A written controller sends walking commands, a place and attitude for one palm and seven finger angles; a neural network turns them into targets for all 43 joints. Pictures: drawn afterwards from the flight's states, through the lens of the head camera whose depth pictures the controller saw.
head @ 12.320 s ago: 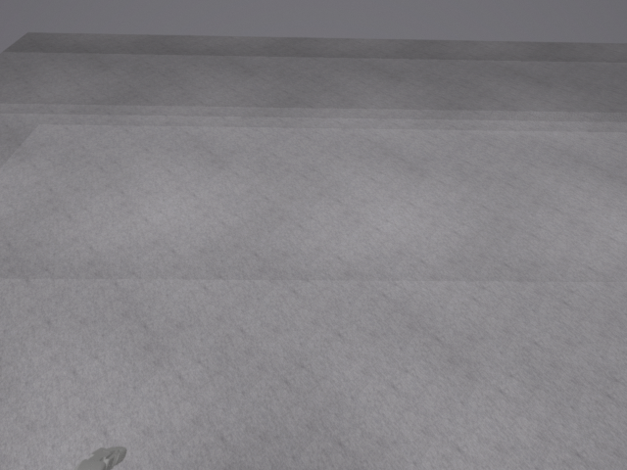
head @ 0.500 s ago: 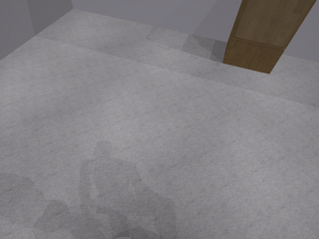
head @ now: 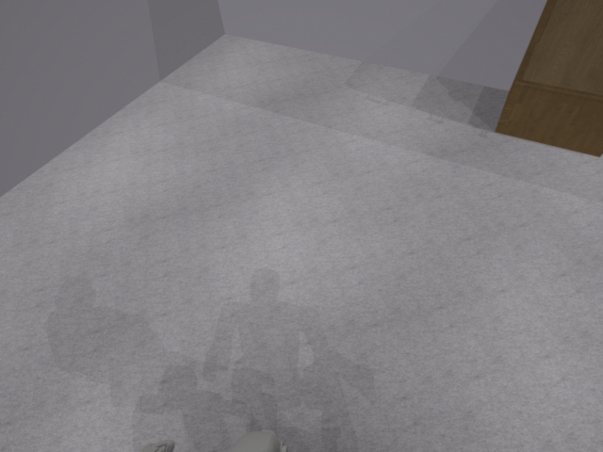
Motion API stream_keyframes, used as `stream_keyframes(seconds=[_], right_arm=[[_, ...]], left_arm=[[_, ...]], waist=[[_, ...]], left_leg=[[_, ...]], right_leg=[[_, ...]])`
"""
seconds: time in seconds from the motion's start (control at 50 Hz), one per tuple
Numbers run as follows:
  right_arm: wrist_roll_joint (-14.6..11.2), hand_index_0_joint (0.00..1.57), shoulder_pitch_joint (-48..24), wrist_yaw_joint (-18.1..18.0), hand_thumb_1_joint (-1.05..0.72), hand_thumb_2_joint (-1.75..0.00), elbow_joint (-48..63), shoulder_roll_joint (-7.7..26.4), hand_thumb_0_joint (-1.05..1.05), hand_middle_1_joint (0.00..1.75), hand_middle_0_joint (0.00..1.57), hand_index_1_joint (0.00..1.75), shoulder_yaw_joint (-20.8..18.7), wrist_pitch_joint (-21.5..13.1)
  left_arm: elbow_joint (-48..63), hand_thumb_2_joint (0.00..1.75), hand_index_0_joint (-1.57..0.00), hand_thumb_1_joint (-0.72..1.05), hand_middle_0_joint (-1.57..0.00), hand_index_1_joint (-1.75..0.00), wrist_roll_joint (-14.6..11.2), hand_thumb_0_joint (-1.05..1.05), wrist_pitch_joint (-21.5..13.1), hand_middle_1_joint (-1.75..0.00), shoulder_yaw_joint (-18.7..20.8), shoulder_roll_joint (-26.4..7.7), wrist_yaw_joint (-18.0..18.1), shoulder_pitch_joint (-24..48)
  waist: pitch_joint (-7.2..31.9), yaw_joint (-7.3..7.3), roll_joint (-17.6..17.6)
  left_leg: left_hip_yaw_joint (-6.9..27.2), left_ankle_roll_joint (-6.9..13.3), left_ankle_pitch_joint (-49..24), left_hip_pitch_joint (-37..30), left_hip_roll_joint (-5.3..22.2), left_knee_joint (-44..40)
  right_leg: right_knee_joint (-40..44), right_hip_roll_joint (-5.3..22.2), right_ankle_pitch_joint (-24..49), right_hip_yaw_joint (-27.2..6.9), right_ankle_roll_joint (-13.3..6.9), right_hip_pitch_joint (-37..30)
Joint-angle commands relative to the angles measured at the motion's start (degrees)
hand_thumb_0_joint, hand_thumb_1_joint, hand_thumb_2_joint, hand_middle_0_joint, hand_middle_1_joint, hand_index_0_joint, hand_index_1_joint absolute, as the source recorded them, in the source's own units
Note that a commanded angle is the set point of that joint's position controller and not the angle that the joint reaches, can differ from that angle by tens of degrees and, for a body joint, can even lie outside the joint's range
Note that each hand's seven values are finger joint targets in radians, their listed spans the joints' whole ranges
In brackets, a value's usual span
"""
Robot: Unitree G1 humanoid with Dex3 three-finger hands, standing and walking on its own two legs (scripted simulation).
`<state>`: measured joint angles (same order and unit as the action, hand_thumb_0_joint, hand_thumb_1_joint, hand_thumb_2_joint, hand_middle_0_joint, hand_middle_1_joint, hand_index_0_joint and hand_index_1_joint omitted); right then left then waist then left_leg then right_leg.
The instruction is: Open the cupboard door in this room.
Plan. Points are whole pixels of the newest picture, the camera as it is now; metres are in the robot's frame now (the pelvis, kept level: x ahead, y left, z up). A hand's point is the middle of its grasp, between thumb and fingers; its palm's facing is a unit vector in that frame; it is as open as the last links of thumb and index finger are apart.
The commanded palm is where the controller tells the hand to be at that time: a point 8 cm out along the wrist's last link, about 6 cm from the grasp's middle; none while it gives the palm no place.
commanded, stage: stand and wait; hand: left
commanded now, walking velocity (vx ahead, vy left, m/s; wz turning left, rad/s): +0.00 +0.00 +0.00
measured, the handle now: out of the picture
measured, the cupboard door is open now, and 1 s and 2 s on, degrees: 0 0 0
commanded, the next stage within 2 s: turn or walk to find it in 0.60 s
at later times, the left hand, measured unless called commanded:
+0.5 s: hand out of the picture -0.03 +0.21 -0.18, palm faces +0.06 -0.98 -0.19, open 7.4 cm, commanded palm none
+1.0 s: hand out of the picture +0.02 +0.21 -0.17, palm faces -0.09 -0.96 -0.27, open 7.4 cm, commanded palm none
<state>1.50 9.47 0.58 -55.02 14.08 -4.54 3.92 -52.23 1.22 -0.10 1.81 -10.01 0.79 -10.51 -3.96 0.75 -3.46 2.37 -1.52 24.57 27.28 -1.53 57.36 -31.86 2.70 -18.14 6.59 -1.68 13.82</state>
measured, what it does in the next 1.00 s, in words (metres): steps on the spot: left foot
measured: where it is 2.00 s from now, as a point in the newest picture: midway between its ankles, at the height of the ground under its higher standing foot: outside the picture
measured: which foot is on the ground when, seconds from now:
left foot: up 0.00-0.24, down 0.26-1.00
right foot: down 0.00-1.00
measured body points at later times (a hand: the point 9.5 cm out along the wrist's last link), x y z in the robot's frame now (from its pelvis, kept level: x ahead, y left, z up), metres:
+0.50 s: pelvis -0.01 +0.03 +0.01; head +0.00 +0.04 +0.45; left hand -0.03 +0.26 -0.16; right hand +0.07 -0.20 -0.15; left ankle -0.04 +0.14 -0.73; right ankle -0.01 -0.10 -0.73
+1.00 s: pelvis -0.03 +0.01 -0.01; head +0.00 -0.02 +0.44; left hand +0.03 +0.26 -0.15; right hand -0.06 -0.23 -0.18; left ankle -0.04 +0.14 -0.73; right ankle -0.04 -0.08 -0.74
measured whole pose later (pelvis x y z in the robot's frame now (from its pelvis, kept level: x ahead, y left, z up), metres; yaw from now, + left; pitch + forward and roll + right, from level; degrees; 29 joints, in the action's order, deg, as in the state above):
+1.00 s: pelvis -0.03 +0.01 -0.01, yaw -8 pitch -1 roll +1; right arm 1.5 14.0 -1.9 -61.3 10.5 -3.5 1.5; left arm -59.1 1.6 2.7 4.1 -10.9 -0.3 -12.8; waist -5.6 -0.3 -1.7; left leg -11.7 -1.3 20.8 13.2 5.9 36.2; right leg -38.1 1.3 -19.6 4.5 -1.0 17.5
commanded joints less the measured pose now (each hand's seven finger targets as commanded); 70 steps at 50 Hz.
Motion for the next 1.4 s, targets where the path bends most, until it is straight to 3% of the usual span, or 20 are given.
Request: stream_keyframes(seconds=[0.0,0.12,0.16,0.2,0.26,0.3,0.38,0.46,0.72,0.8,0.88,0.94,0.96,0.98,1.0,1.06,1.1,1.18,1.3,1.38], right_arm=[[-0.43,0.20,2.14,-0.03,-0.90,-0.90,1.78,3.20,0.00,0.30,0.20,0.30,-0.29,-0.94],[-0.98,0.20,-2.37,-0.65,-0.90,-0.90,0.98,1.49,0.00,0.30,0.20,0.30,1.31,-1.83],[-1.16,0.20,-1.17,-1.01,-0.90,-0.90,-0.24,0.99,0.00,0.30,0.20,0.30,1.79,-2.48],[-1.14,0.20,2.24,-1.37,-0.90,-0.90,-2.46,0.74,0.00,0.30,0.20,0.30,2.28,-3.30],[-0.78,0.20,3.17,-1.82,-0.90,-0.90,-3.67,6.31,0.00,0.30,0.20,0.30,1.68,-4.44],[-0.77,0.20,1.98,-2.69,-0.90,-0.90,-5.15,5.02,0.00,0.30,0.20,0.30,2.23,-4.63],[-1.03,0.20,0.54,-3.08,-0.90,-0.90,-5.85,3.54,0.00,0.30,0.20,0.30,2.45,-4.72],[-1.27,0.20,2.85,-2.71,-0.90,-0.90,-6.78,1.82,0.00,0.30,0.20,0.30,2.54,-4.53],[-0.85,0.20,5.60,-3.34,-0.90,-0.90,-7.40,2.77,0.00,0.30,0.20,0.30,1.93,-4.32],[-0.58,0.20,4.74,-3.50,-0.90,-0.90,-4.98,5.00,0.00,0.30,0.20,0.30,0.45,-3.82],[-0.16,0.20,3.77,-3.32,-0.90,-0.90,-2.85,6.13,0.00,0.30,0.20,0.30,-0.69,-3.99],[-0.13,0.20,2.57,-2.95,-0.90,-0.90,-1.86,6.45,0.00,0.30,0.20,0.30,-0.92,-3.82],[-0.50,0.20,2.45,-2.82,-0.90,-0.90,-0.94,5.10,0.00,0.30,0.20,0.30,-1.07,-3.58],[-0.95,0.20,1.94,-2.41,-0.90,-0.90,1.38,1.07,0.00,0.30,0.20,0.30,-0.22,-3.40],[-0.80,0.20,-0.93,-2.72,-0.90,-0.90,2.00,2.66,0.00,0.30,0.20,0.30,0.10,-2.27],[-0.55,0.20,-0.58,-2.17,-0.90,-0.90,0.83,3.45,0.00,0.30,0.20,0.30,-0.19,-2.31],[-0.39,0.20,0.48,-1.93,-0.90,-0.90,0.63,3.32,0.00,0.30,0.20,0.30,-0.10,-2.16],[-0.31,0.20,-1.55,-1.97,-0.90,-0.90,1.71,4.16,0.00,0.30,0.20,0.30,-0.01,-1.82],[0.13,0.20,-5.02,-1.01,-0.90,-0.90,5.00,5.27,0.00,0.30,0.20,0.30,0.13,-2.83],[-0.30,0.20,-5.23,-0.63,-0.90,-0.90,6.63,4.55,0.00,0.30,0.20,0.30,0.40,-4.17]], left_arm=[[2.18,0.90,-0.20,0.90,-0.20,-0.30,0.07,0.00,-1.39,-0.30,1.80,-9.29,0.96,-0.97],[-2.86,0.90,-0.20,0.90,-0.20,-0.30,0.43,0.00,-1.20,-0.30,1.77,-11.08,0.89,-7.66],[-4.46,0.90,-0.20,0.90,-0.20,-0.30,0.32,0.00,-1.10,-0.30,1.97,-11.48,1.05,-7.28],[-5.58,0.90,-0.20,0.90,-0.20,-0.30,-0.30,0.00,-0.83,-0.30,1.66,-10.79,1.22,-5.84],[-6.50,0.90,-0.20,0.90,-0.20,-0.30,-0.67,0.00,-0.19,-0.30,0.29,-5.65,0.93,-6.93],[-7.96,0.90,-0.20,0.90,-0.20,-0.30,-0.83,0.00,0.47,-0.30,-0.52,-4.77,0.90,-4.10],[-11.73,0.90,-0.20,0.90,-0.20,-0.30,-0.45,0.00,0.55,-0.30,-0.98,-4.59,0.58,-8.07],[-13.13,0.90,-0.20,0.90,-0.20,-0.30,-0.32,0.00,-0.22,-0.30,-1.28,-5.29,0.63,-7.34],[-10.62,0.90,-0.20,0.90,-0.20,-0.30,-0.41,0.00,1.16,-0.30,0.75,-6.06,0.39,-5.09],[-7.53,0.90,-0.20,0.90,-0.20,-0.30,-0.05,0.00,2.34,-0.30,1.94,-5.57,-0.31,-3.58],[-4.32,0.90,-0.20,0.90,-0.20,-0.30,0.39,0.00,2.95,-0.30,2.73,-4.39,-0.82,-2.66],[-4.56,0.90,-0.20,0.90,-0.20,-0.30,0.31,0.00,1.88,-0.30,3.02,-4.69,-0.97,-7.54],[-5.01,0.90,-0.20,0.90,-0.20,-0.30,0.63,0.00,1.25,-0.30,3.55,-7.64,-0.71,-9.83],[-4.94,0.90,-0.20,0.90,-0.20,-0.30,0.69,0.00,0.68,-0.30,4.29,-13.30,-0.10,-10.54],[-4.89,0.90,-0.20,0.90,-0.20,-0.30,-0.30,0.00,0.55,-0.30,4.47,-13.29,0.34,-12.17],[-2.38,0.90,-0.20,0.90,-0.20,-0.30,-0.39,0.00,0.92,-0.30,3.87,-10.49,0.52,-4.23],[-1.41,0.90,-0.20,0.90,-0.20,-0.30,-0.27,0.00,0.49,-0.30,3.77,-11.07,0.32,-3.24],[-1.12,0.90,-0.20,0.90,-0.20,-0.30,-0.18,0.00,0.38,-0.30,3.90,-11.93,0.08,-4.91],[-0.80,0.90,-0.20,0.90,-0.20,-0.30,0.21,0.00,-0.50,-0.30,4.11,-12.81,-0.69,-5.96],[-0.46,0.90,-0.20,0.90,-0.20,-0.30,0.55,0.00,-0.96,-0.30,4.40,-14.09,-0.94,-5.88]], waist=[[3.94,0.19,12.12],[5.21,-3.50,13.80],[6.63,-3.11,13.46],[7.32,-1.39,12.61],[8.34,-1.71,-3.02],[4.03,-0.88,-9.18],[2.53,-2.56,-3.67],[0.37,-1.08,5.51],[-0.46,-1.11,1.69],[-1.35,-1.42,-3.43],[0.24,-1.33,-6.61],[3.14,-3.63,-2.13],[4.29,-4.35,7.67],[3.72,-4.19,23.28],[5.02,-6.32,23.13],[3.83,-2.40,9.81],[6.28,-1.66,9.47],[6.55,-2.45,9.61],[3.86,-3.50,11.04],[4.70,-3.95,11.27]], left_leg=[[0.36,-1.49,-3.06,1.90,2.61,7.80],[-3.80,-1.60,1.43,-4.04,2.99,-12.55],[-4.80,-1.30,-0.23,-7.57,3.03,-20.45],[-5.28,-0.75,-10.75,-16.41,3.37,-33.09],[5.01,4.82,-34.92,-24.66,16.12,-35.26],[5.95,7.39,-39.37,-21.55,16.54,-39.43],[1.52,5.61,-34.48,-19.72,12.66,-37.16],[-0.94,2.49,-20.22,-18.15,9.00,-37.28],[-2.84,3.03,-15.47,-17.53,11.29,-37.02],[0.52,5.73,-8.87,-14.10,16.28,-39.90],[1.08,10.64,-17.57,-13.77,22.10,-39.35],[-5.28,7.06,-23.15,-12.14,19.15,-28.30],[-9.72,3.24,-16.36,-8.13,14.15,-17.89],[-13.10,-0.62,6.63,3.69,6.38,-6.21],[-4.62,-0.49,10.71,2.48,5.60,1.73],[-1.07,-0.77,0.31,5.08,6.93,8.91],[-1.50,-1.73,-2.74,3.96,6.36,7.74],[-1.15,-2.65,-4.05,3.98,5.51,5.68],[-2.08,-2.97,-3.25,3.86,5.91,-1.85],[-2.89,-1.76,-0.14,-1.46,4.36,-13.78]], right_leg=[[12.22,13.27,28.13,-8.72,-4.84,-4.65],[10.86,13.72,35.50,-10.13,-7.04,-10.61],[9.42,13.57,36.59,-10.05,-7.03,-12.14],[6.94,11.59,31.03,-8.35,-3.89,-8.11],[2.41,4.04,6.88,-2.48,2.47,0.44],[-0.73,2.91,-2.39,-1.75,4.06,0.74],[6.14,3.70,5.14,-3.19,3.67,-2.86],[11.23,5.52,14.77,-5.45,2.50,-3.74],[7.33,3.64,13.53,-7.35,1.55,0.29],[-1.78,0.53,6.34,-5.18,2.05,4.38],[-15.48,0.10,-7.80,-3.68,2.39,7.76],[-1.50,0.19,2.90,-2.83,2.03,-1.32],[6.65,4.88,14.71,-10.26,0.19,-5.65],[12.55,18.00,25.67,-28.30,-5.67,-9.86],[16.85,19.25,24.66,-32.71,-8.56,-5.48],[13.98,13.44,19.97,-25.28,-8.63,-5.65],[13.36,11.04,21.93,-21.94,-7.16,-7.46],[13.55,9.60,21.89,-23.06,-6.51,-8.46],[20.52,9.32,-6.75,-29.04,-8.36,-6.12],[20.75,9.23,-8.63,-30.61,-9.57,-5.56]])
